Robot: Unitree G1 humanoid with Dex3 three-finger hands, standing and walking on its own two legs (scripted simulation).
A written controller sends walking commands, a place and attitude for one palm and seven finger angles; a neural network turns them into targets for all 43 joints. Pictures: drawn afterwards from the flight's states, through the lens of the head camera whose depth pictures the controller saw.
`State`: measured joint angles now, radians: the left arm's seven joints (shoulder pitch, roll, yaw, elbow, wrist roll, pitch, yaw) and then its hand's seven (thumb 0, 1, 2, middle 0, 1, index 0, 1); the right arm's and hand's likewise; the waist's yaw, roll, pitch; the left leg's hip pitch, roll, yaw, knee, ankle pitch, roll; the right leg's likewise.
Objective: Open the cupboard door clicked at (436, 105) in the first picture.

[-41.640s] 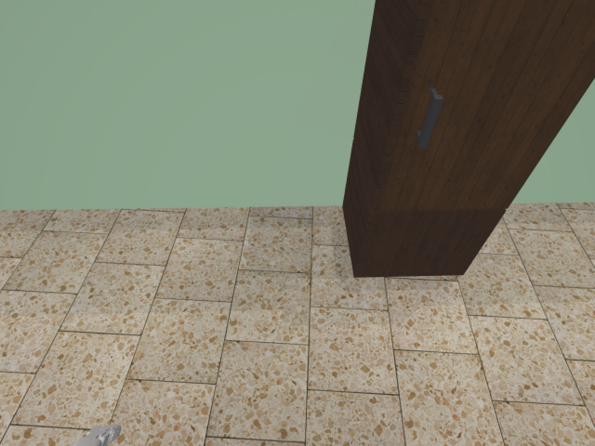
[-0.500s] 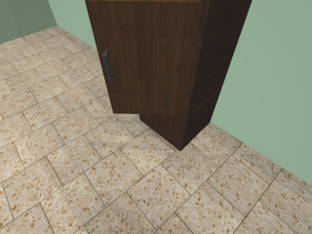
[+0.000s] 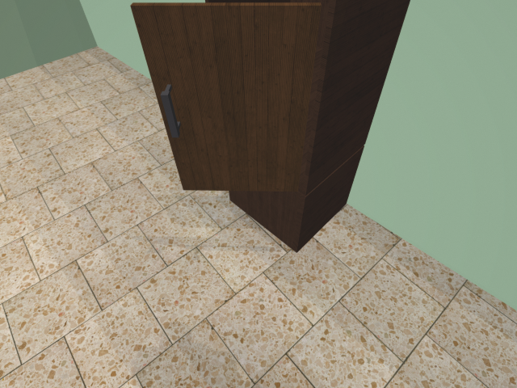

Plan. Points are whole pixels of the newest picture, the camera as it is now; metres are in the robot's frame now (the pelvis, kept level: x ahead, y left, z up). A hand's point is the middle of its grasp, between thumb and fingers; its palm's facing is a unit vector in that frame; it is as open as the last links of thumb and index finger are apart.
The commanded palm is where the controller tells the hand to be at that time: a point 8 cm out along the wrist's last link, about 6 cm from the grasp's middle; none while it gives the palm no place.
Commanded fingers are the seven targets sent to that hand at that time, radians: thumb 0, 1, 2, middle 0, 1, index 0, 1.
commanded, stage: look again from close up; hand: left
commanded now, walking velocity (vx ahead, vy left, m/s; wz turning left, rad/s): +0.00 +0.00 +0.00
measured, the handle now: (172, 111) +0.76 +0.28 -0.01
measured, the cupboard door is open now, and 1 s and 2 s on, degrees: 43 43 43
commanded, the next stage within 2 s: shuffle to correct the standing spot in 0.10 s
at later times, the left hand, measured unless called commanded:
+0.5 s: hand out of the picture -0.06 +0.16 -0.17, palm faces +0.14 -0.98 -0.17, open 7.4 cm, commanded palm none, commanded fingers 0.00 0.90 0.90 -0.20 -0.30 -0.20 -0.30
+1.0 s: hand (149, 331) +0.25 +0.24 -0.17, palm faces +0.05 -0.97 -0.25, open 7.3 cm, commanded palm none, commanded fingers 0.00 0.90 0.90 -0.20 -0.30 -0.20 -0.30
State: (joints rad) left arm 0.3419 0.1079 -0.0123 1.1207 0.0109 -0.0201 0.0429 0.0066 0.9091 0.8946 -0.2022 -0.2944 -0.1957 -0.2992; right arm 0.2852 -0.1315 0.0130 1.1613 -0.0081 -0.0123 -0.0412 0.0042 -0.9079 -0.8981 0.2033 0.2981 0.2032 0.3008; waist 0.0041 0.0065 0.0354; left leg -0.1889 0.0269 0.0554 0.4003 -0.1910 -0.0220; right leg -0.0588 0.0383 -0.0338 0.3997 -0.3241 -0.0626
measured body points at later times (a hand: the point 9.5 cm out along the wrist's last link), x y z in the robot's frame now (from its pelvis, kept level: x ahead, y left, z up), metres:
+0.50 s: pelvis +0.05 +0.01 +0.00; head +0.06 +0.01 +0.45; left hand -0.06 +0.21 -0.16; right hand +0.07 -0.22 -0.16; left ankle +0.08 +0.14 -0.70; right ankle -0.07 -0.07 -0.74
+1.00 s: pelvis +0.19 +0.05 -0.02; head +0.19 +0.02 +0.43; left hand +0.24 +0.29 -0.15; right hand +0.19 -0.16 -0.19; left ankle +0.19 +0.17 -0.74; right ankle +0.22 -0.04 -0.75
